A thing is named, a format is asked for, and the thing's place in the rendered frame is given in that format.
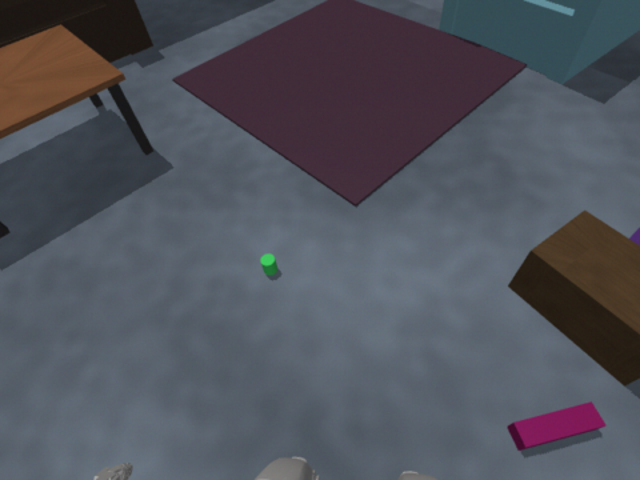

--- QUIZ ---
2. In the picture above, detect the coffee table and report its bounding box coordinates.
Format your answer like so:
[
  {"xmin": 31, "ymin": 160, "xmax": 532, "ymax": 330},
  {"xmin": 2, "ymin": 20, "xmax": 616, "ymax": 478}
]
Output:
[{"xmin": 0, "ymin": 24, "xmax": 154, "ymax": 238}]

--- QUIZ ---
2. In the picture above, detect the armchair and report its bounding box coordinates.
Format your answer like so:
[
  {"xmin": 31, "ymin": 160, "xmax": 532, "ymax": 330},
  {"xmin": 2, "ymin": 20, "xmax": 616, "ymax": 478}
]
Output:
[{"xmin": 439, "ymin": 0, "xmax": 640, "ymax": 84}]

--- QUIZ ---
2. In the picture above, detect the sofa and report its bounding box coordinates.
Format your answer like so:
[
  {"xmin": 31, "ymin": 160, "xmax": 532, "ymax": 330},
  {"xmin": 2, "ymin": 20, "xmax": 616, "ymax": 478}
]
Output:
[{"xmin": 0, "ymin": 0, "xmax": 153, "ymax": 63}]

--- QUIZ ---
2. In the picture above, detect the left robot hand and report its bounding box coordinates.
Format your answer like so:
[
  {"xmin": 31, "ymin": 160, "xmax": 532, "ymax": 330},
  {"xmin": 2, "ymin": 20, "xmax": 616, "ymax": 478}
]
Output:
[{"xmin": 94, "ymin": 463, "xmax": 133, "ymax": 480}]

